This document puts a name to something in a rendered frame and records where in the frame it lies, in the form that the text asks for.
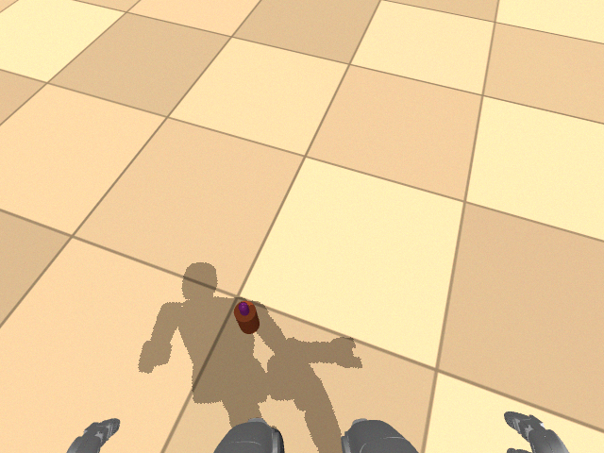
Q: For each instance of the bottle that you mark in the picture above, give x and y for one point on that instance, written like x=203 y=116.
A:
x=247 y=317

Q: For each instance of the right robot hand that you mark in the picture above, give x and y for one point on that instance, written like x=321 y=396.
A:
x=541 y=440

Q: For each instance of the left robot hand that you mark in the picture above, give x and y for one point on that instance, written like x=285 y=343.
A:
x=94 y=437

